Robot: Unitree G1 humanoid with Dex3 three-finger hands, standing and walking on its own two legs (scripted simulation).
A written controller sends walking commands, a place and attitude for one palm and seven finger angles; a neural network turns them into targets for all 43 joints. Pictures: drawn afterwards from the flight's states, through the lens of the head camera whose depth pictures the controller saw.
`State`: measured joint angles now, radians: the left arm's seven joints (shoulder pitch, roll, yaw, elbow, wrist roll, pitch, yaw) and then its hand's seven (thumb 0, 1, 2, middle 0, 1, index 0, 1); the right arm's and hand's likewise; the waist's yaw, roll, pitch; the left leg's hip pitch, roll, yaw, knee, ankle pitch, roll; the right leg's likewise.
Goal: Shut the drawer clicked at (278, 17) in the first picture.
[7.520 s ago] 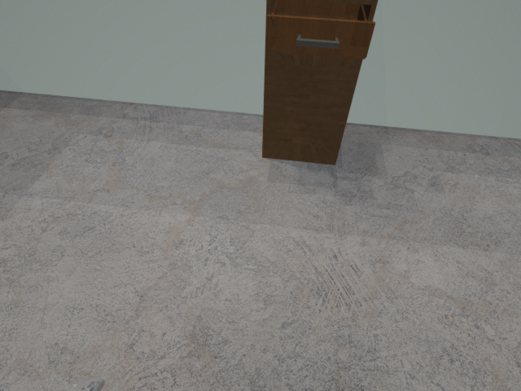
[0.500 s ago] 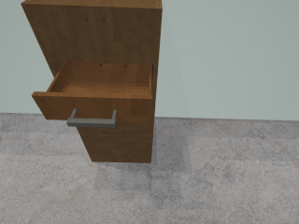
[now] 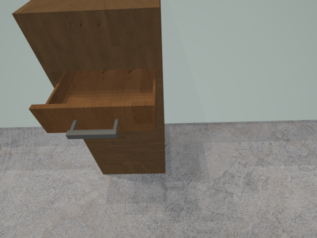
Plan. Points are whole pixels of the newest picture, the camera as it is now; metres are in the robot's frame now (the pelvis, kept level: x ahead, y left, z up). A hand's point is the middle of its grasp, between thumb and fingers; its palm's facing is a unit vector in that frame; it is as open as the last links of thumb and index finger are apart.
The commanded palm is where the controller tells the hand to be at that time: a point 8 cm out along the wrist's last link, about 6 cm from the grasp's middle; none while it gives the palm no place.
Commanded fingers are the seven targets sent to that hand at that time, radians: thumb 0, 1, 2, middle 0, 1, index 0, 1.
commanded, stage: look again from close up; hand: left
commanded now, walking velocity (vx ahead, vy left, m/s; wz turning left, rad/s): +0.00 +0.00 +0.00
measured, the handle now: (93, 128) +0.42 +0.24 +0.01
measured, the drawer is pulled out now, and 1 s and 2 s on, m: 0.19 0.19 0.19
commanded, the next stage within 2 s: raise the hand and make a fist in 0.02 s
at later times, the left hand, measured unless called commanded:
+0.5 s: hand (97, 226) +0.16 +0.16 -0.02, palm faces +0.02 -1.00 +0.01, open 6.1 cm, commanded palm +0.13 +0.23 -0.02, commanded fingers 0.00 0.90 0.90 -0.60 -0.73 -0.60 -0.73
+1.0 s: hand (84, 201) +0.20 +0.19 +0.02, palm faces +0.04 -1.00 -0.06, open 3.6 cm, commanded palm +0.16 +0.24 +0.04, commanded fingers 0.00 0.90 0.90 -1.10 -1.27 -1.10 -1.27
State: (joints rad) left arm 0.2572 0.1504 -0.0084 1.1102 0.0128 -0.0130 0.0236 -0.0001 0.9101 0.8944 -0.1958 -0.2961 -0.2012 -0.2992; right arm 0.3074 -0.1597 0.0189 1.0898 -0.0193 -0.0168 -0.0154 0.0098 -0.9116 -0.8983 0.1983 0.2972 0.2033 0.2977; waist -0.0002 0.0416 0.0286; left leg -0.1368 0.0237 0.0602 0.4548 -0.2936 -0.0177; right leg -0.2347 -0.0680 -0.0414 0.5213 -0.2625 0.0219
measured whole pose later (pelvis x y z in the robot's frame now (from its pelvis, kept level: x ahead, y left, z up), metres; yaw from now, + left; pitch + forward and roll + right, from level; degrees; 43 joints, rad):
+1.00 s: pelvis -0.03 +0.01 -0.05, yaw +2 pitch +8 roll -1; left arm 0.36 0.21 0.15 -0.13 -0.22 -0.22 -0.17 0.01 0.90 0.90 -0.90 -1.06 -0.91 -1.07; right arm 0.33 -0.21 0.04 0.56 0.02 -0.25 -0.04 0.02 -0.90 -0.90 0.20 0.30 0.21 0.30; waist -0.01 0.02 -0.08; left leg -0.60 0.05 0.01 0.94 -0.47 -0.01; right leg -0.64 -0.07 -0.07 0.90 -0.39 0.02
